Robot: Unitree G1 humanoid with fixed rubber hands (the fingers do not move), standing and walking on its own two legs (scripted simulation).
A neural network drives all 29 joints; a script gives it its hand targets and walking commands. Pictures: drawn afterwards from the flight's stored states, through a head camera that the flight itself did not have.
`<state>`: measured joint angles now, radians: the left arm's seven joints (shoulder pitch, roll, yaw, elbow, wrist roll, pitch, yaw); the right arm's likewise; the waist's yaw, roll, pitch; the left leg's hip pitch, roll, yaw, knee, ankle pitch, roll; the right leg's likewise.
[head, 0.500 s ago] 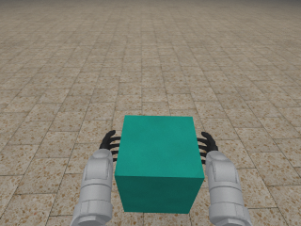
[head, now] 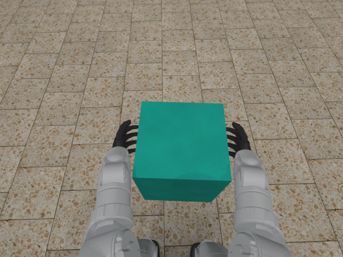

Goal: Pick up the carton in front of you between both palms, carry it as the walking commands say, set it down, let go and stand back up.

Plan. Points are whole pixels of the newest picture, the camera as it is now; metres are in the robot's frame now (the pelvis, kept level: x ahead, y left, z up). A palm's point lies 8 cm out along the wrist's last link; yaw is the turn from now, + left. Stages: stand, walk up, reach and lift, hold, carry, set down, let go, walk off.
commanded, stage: set down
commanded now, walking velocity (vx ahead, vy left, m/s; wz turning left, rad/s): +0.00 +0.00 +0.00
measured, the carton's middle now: (179, 156) +0.37 +0.00 -0.10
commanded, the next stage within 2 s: none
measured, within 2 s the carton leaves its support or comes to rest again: rests again in 1.86 s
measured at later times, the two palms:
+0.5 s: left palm (140, 156) +0.40 +0.13 -0.19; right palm (230, 162) +0.39 -0.17 -0.19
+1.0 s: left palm (147, 162) +0.45 +0.13 -0.35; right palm (220, 165) +0.44 -0.17 -0.35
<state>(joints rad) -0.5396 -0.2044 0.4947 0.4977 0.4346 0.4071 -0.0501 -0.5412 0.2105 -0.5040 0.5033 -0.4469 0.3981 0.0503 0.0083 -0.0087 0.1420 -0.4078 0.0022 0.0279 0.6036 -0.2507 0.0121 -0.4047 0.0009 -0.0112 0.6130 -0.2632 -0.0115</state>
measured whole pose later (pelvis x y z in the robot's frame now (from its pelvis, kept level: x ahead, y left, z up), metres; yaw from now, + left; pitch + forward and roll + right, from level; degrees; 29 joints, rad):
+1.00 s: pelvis -0.06 +0.01 -0.25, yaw -1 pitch +47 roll +1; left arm -1.09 -0.03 0.49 0.61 0.22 0.32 0.07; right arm -1.12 -0.04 -0.46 0.66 -0.23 0.33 -0.02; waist -0.01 0.01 -0.07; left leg -1.99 -0.04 -0.01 1.69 -0.52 -0.02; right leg -2.01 0.03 0.03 1.69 -0.49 0.01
